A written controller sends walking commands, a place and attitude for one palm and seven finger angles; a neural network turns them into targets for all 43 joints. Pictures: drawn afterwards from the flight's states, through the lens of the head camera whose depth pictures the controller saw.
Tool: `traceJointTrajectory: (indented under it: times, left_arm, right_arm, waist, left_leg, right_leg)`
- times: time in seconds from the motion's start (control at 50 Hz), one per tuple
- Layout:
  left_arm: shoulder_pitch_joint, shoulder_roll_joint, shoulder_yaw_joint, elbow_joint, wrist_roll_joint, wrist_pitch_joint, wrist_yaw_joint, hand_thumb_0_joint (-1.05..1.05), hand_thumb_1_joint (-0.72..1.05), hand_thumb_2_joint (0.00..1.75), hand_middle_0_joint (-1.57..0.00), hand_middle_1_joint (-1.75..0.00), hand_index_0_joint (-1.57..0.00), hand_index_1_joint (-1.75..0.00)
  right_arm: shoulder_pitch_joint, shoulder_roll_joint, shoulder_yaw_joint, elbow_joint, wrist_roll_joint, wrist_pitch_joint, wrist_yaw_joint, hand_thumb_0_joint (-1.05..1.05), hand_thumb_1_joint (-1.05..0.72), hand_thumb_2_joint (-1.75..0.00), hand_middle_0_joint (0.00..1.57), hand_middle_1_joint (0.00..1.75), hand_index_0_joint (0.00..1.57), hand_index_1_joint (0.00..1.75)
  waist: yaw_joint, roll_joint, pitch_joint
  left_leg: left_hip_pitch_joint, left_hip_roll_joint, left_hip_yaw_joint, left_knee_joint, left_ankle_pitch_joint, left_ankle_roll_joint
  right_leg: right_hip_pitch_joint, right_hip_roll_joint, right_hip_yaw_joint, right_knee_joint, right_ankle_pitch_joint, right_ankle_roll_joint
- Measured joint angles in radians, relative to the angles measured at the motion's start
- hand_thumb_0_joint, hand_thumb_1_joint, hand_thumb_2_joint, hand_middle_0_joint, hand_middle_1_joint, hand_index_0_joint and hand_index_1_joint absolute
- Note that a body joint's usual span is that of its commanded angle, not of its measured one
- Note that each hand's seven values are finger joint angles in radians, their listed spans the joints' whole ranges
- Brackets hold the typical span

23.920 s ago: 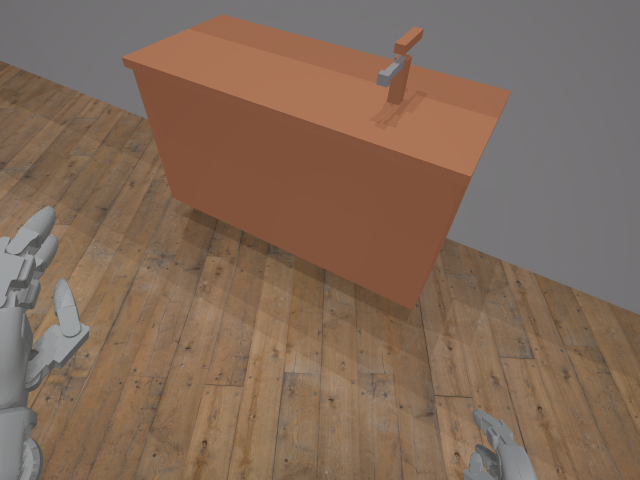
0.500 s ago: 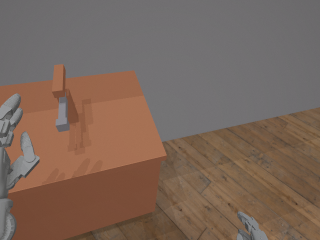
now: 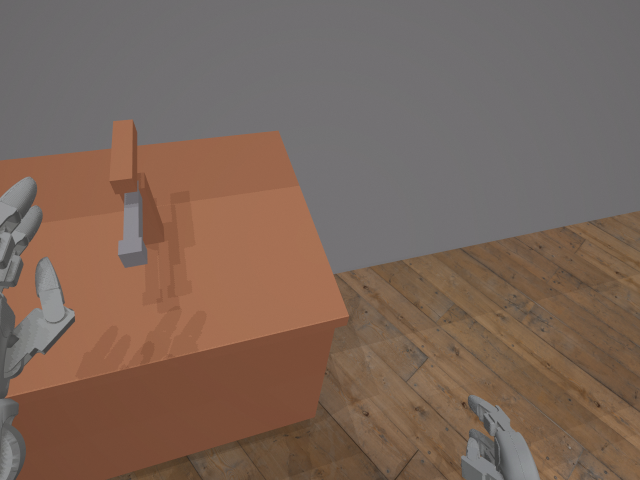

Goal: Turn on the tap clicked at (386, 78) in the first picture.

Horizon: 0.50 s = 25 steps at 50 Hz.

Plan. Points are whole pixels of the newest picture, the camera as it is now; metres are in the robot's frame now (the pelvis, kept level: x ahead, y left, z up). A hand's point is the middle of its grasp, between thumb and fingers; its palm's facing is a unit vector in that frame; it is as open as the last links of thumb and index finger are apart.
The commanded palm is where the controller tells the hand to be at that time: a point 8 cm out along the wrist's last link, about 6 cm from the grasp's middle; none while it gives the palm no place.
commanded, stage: look again from close up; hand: left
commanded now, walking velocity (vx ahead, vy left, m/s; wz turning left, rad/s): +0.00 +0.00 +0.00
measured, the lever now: (133, 252) +0.36 +0.28 +0.05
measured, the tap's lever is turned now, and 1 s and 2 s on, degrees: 0 0 0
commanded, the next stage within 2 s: come to a stop and stand still in 0.26 s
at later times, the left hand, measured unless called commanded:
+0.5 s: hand (56, 349) +0.18 +0.24 +0.17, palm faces +0.41 -0.85 -0.35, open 7.4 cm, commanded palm +0.13 +0.26 +0.18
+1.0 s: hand (110, 312) +0.22 +0.21 +0.17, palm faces +0.31 -0.86 -0.40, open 7.4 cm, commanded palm +0.16 +0.25 +0.18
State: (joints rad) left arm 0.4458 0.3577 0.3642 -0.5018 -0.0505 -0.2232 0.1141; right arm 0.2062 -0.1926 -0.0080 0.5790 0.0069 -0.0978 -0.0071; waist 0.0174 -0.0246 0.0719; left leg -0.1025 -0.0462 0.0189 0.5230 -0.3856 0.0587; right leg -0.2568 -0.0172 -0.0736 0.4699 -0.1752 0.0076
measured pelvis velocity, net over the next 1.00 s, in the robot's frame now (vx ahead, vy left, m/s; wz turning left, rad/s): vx -0.02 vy -0.02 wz -0.04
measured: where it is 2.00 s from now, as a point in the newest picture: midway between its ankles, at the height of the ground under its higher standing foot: outside the picture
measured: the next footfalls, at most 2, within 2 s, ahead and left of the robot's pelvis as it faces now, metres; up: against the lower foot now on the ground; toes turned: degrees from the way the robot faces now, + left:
none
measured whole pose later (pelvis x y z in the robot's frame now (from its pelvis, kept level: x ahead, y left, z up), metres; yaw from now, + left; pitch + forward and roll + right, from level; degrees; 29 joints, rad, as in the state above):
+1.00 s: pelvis -0.02 -0.02 +0.00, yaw -3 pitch -1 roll +0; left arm 0.38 0.36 0.35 -0.35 -0.04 -0.31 0.05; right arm 0.25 -0.20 0.02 0.59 0.01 -0.16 0.02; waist 0.02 0.01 0.05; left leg -0.11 -0.04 0.07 0.47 -0.34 0.05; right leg -0.30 0.00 -0.02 0.47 -0.15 -0.01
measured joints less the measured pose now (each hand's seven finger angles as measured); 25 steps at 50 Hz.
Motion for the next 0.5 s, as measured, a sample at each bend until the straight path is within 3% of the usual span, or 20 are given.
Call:
traceJointTrajectory:
  times: [0.04,0.06,0.08,0.12,0.14,0.18,0.24,0.32,0.42,0.5]
  left_arm:
    - [-0.005,-0.006,-0.003,0.003,0.001,0.004,0.003,0.01,0.89,0.9,-0.21,-0.3,-0.21,-0.3]
    - [-0.064,0.025,0.009,0.022,0.055,0.008,-0.016,0.01,0.88,0.9,-0.21,-0.3,-0.21,-0.3]
    - [-0.158,0.07,0.028,0.076,0.073,-0.017,-0.039,0.01,0.88,0.9,-0.22,-0.3,-0.21,-0.3]
    - [-0.306,0.107,0.072,0.177,0.054,-0.033,-0.049,0.01,0.88,0.9,-0.22,-0.3,-0.22,-0.3]
    - [-0.339,0.103,0.093,0.198,0.04,-0.032,-0.041,0.01,0.88,0.9,-0.22,-0.3,-0.22,-0.3]
    - [-0.325,0.07,0.107,0.187,0.017,-0.031,-0.023,0.02,0.88,0.9,-0.21,-0.3,-0.21,-0.3]
    - [-0.208,0.01,0.048,0.121,0.011,-0.043,-0.029,0.02,0.89,0.9,-0.2,-0.3,-0.2,-0.3]
    - [-0.086,0.01,-0.021,0.106,0.018,-0.061,-0.06,0.01,0.89,0.9,-0.21,-0.3,-0.21,-0.3]
    - [-0.07,0.032,0.007,0.154,0.013,-0.05,-0.061,0.01,0.88,0.9,-0.22,-0.3,-0.22,-0.3]
    - [-0.096,0.0,0.016,0.157,0.009,-0.053,-0.041,0.01,0.88,0.9,-0.22,-0.3,-0.22,-0.3]
  right_arm:
    - [0.004,0.001,0.0,0.004,-0.001,0.002,-0.003,0.02,-0.9,-0.9,0.2,0.3,0.2,0.3]
    - [0.021,0.001,-0.005,-0.002,-0.013,-0.02,-0.006,0.02,-0.9,-0.9,0.2,0.3,0.2,0.3]
    - [0.033,0.002,-0.007,0.008,-0.015,-0.047,-0.004,0.02,-0.9,-0.9,0.2,0.3,0.2,0.3]
    - [0.022,0.006,0.004,0.029,-0.007,-0.061,0.017,0.02,-0.9,-0.9,0.2,0.3,0.2,0.3]
    - [0.012,0.007,0.013,0.031,-0.007,-0.063,0.029,0.02,-0.9,-0.9,0.2,0.3,0.2,0.3]
    - [0.0,0.009,0.021,0.017,-0.008,-0.062,0.051,0.02,-0.9,-0.9,0.2,0.3,0.2,0.3]
    - [0.005,0.01,0.024,-0.016,-0.008,-0.058,0.067,0.02,-0.9,-0.9,0.2,0.3,0.2,0.3]
    - [0.014,0.019,0.033,-0.017,-0.005,-0.034,0.045,0.02,-0.9,-0.9,0.2,0.3,0.2,0.3]
    - [0.058,0.009,0.03,-0.007,-0.003,-0.03,0.009,0.02,-0.9,-0.9,0.2,0.3,0.2,0.3]
    - [0.087,-0.018,0.022,0.016,-0.004,-0.05,0.003,0.02,-0.9,-0.9,0.2,0.3,0.2,0.3]
  waist:
    - [0.004,-0.004,0.001]
    - [0.022,-0.002,0.008]
    - [0.041,-0.005,0.013]
    - [0.065,-0.022,0.03]
    - [0.065,-0.029,0.036]
    - [0.047,-0.026,0.039]
    - [0.01,-0.006,0.027]
    - [-0.018,-0.002,0.011]
    - [0.005,-0.015,0.004]
    - [0.031,-0.005,-0.008]
  left_leg:
    - [0.006,-0.004,0.002,-0.006,0.004,0.004]
    - [-0.014,0.0,-0.002,0.022,0.0,0.007]
    - [-0.046,0.002,-0.012,0.062,-0.008,0.005]
    - [-0.052,-0.001,-0.003,0.075,-0.013,-0.01]
    - [-0.041,-0.005,0.01,0.061,-0.01,0.001]
    - [-0.023,-0.01,0.035,0.042,0.004,0.014]
    - [-0.006,-0.016,0.058,0.023,0.016,0.017]
    - [-0.004,-0.011,0.062,0.011,0.027,0.011]
    - [0.0,-0.01,0.056,-0.017,0.055,0.008]
    - [-0.003,-0.002,0.041,-0.022,0.062,0.002]
  right_leg:
    - [0.0,-0.004,0.002,0.006,-0.002,0.001]
    - [-0.009,-0.002,-0.005,0.017,-0.004,0.0]
    - [-0.025,-0.003,-0.016,0.033,-0.008,-0.004]
    - [-0.047,-0.006,-0.007,0.067,-0.012,-0.022]
    - [-0.052,-0.007,0.007,0.077,-0.011,-0.022]
    - [-0.051,-0.008,0.032,0.079,-0.003,-0.019]
    - [-0.045,-0.012,0.05,0.075,0.003,-0.013]
    - [-0.038,-0.006,0.053,0.047,0.028,0.0]
    - [-0.033,-0.005,0.046,0.022,0.049,-0.012]
    - [-0.022,0.0,0.031,-0.002,0.058,-0.018]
